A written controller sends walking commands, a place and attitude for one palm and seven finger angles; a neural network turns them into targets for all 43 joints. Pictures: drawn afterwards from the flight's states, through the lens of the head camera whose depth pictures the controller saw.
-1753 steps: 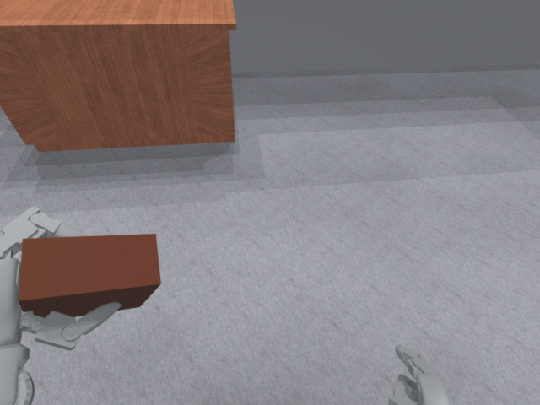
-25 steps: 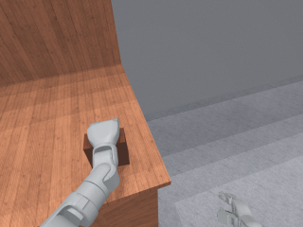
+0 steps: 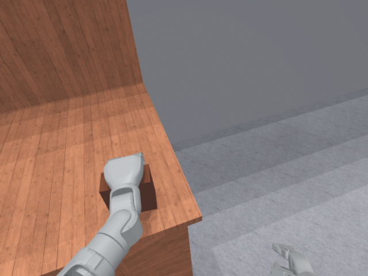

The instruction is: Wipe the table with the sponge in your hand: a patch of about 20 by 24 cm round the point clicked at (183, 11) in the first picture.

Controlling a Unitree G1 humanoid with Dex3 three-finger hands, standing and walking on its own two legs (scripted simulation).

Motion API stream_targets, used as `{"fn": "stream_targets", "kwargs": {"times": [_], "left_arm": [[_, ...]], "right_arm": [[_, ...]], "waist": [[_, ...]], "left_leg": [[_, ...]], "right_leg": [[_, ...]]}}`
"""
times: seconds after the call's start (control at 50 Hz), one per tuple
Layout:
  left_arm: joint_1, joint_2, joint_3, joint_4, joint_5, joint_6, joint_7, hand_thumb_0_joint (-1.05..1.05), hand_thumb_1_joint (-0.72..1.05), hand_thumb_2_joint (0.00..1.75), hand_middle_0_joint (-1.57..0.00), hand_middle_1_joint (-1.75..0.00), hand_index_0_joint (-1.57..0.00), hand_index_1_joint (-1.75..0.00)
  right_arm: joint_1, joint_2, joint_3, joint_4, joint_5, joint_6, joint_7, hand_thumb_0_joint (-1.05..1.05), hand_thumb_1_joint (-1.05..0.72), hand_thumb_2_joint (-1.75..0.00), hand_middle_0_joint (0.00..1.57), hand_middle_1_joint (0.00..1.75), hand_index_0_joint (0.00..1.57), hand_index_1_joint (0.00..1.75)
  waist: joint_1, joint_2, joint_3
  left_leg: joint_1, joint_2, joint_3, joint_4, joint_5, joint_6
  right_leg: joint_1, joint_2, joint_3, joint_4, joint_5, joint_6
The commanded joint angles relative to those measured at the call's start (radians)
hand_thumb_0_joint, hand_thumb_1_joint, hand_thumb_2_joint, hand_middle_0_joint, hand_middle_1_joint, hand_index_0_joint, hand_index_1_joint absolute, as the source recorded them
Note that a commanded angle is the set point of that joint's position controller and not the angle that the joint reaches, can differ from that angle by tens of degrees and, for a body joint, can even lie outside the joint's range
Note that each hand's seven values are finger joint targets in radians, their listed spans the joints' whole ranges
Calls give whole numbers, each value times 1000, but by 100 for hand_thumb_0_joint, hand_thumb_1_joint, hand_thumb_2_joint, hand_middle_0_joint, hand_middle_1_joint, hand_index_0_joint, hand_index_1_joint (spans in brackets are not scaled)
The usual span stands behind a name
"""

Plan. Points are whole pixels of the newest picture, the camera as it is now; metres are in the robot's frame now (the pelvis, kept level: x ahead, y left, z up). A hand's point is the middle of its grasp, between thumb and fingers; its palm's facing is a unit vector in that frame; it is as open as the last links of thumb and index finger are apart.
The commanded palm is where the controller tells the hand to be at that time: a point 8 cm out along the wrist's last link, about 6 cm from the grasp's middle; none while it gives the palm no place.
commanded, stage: wipe back along the third lane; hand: left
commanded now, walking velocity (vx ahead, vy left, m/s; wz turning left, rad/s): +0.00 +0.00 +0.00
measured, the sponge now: (132, 196) +0.32 +0.18 -0.02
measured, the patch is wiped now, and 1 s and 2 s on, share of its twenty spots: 1.00 1.00 1.00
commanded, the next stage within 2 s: slide back across to the middle lane in 0.20 s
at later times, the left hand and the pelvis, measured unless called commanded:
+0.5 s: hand (130, 189) +0.31 +0.17 +0.03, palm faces +0.02 -0.13 -0.99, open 10.0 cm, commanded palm +0.26 +0.17 +0.08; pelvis +0.01 +0.00 +0.00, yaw -1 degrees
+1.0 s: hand (106, 203) +0.26 +0.21 +0.04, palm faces -0.01 -0.12 -0.99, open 10.0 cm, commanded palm +0.23 +0.22 +0.09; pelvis +0.00 -0.01 +0.00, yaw -1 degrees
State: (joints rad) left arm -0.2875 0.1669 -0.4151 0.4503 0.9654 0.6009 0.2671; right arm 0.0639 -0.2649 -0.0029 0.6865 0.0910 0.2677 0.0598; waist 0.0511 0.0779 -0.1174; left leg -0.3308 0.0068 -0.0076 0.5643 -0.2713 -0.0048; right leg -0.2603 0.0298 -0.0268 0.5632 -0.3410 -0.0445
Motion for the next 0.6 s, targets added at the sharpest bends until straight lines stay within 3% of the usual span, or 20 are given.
{"fn": "stream_targets", "kwargs": {"times": [0.0, 0.02, 0.08, 0.12, 0.16, 0.28, 0.3, 0.32, 0.38, 0.42, 0.46, 0.52, 0.54, 0.58], "left_arm": [[-73, -62, -51, -88, -34, -14, -45, 0, 10, 130, -120, -160, -120, -160], [-76, -87, -81, -119, -33, -17, -52, 0, 10, 130, -120, -160, -120, -160], [3, -51, -46, -137, -36, -18, -46, 0, 10, 130, -120, -160, -120, -160], [-53, -87, -81, -171, -37, -15, -55, 0, 10, 130, -120, -160, -120, -160], [-5, -43, -39, -160, -33, -9, -46, 0, 10, 130, -120, -160, -120, -160], [-20, -3, -7, -160, -17, 3, -42, 0, 10, 130, -120, -160, -120, -160], [-34, -6, -13, -185, -13, 4, -44, 0, 10, 130, -120, -160, -120, -160], [-56, 2, -3, -217, -15, 0, -46, 0, 10, 130, -120, -160, -120, -160], [39, 72, 64, -257, -15, -4, -37, 0, 10, 130, -120, -160, -120, -160], [26, 86, 81, -306, -23, -4, -40, 0, 10, 130, -120, -160, -120, -160], [65, 114, 102, -312, -14, -2, -36, 0, 10, 130, -120, -160, -120, -160], [53, 110, 89, -375, -12, 3, -48, 0, 10, 130, -120, -160, -120, -160], [65, 155, 123, -367, -6, 0, -48, 0, 10, 130, -120, -160, -120, -160], [88, 155, 127, -371, -6, -2, -52, 0, 10, 130, -120, -160, -120, -160]], "right_arm": [[-245, -90, -35, -183, 6, -54, 18, 0, -90, -90, 20, 30, 20, 30], [-256, -84, -36, -195, 10, -51, 24, 0, -90, -90, 20, 30, 20, 30], [-262, -91, -35, -193, 6, -50, 30, 0, -90, -90, 20, 30, 20, 30], [-269, -84, -35, -196, 9, -47, 32, 0, -90, -90, 20, 30, 20, 30], [-270, -90, -34, -192, 7, -50, 29, 0, -90, -90, 20, 30, 20, 30], [-279, -88, -24, -183, 6, -52, 21, 0, -90, -90, 20, 30, 20, 30], [-282, -87, -23, -188, 6, -51, 21, 0, -90, -90, 20, 30, 20, 30], [-282, -83, -27, -193, 6, -51, 22, 0, -90, -90, 20, 30, 20, 30], [-290, -82, -23, -203, 4, -58, 19, 0, -90, -90, 20, 30, 20, 30], [-292, -81, -22, -211, 4, -57, 17, 0, -90, -90, 20, 30, 20, 30], [-291, -82, -20, -208, 3, -62, 12, 0, -90, -90, 20, 30, 20, 30], [-301, -80, -17, -222, 6, -66, 12, 0, -90, -90, 20, 30, 20, 30], [-299, -86, -16, -214, 5, -69, 8, 0, -90, -90, 20, 30, 20, 30], [-299, -85, -13, -214, 4, -76, 2, 0, -90, -90, 20, 30, 20, 30]], "waist": [[3, -166, -91], [-3, -163, -110], [9, -186, -114], [-8, -213, -118], [7, -208, -82], [7, -187, -90], [8, -157, -96], [6, -165, -122], [30, -146, -158], [26, -148, -175], [30, -155, -139], [26, -129, -124], [30, -137, -100], [34, -136, -96]], "left_leg": [[66, -34, 13, -49, 159, 49], [73, -32, 12, -48, 182, 49], [72, -35, 18, -33, 205, 49], [74, -32, 18, -33, 213, 50], [64, -34, 19, -35, 190, 48], [69, -37, 23, -24, 214, 43], [74, -37, 21, -29, 214, 43], [84, -37, 17, -29, 231, 45], [103, -43, 20, -21, 272, 45], [104, -42, 19, -27, 288, 45], [105, -42, 22, -33, 276, 45], [114, -39, 19, -49, 276, 46], [114, -40, 14, -53, 260, 47], [116, -41, 16, -57, 256, 48]], "right_leg": [[18, 10, 14, -83, 301, -27], [28, 9, 9, -73, 318, -28], [49, 6, 27, -66, 395, -26], [48, 5, 19, -61, 409, -22], [36, 6, 29, -67, 382, -21], [40, 3, 40, -57, 434, -20], [40, 4, 37, -54, 425, -23], [58, 5, 35, -50, 436, -24], [103, 2, 44, -42, 510, -25], [131, 1, 51, -41, 549, -24], [117, 4, 53, -48, 529, -20], [116, 5, 43, -56, 498, -22], [102, 10, 54, -62, 468, -22], [104, 9, 52, -67, 456, -22]]}}
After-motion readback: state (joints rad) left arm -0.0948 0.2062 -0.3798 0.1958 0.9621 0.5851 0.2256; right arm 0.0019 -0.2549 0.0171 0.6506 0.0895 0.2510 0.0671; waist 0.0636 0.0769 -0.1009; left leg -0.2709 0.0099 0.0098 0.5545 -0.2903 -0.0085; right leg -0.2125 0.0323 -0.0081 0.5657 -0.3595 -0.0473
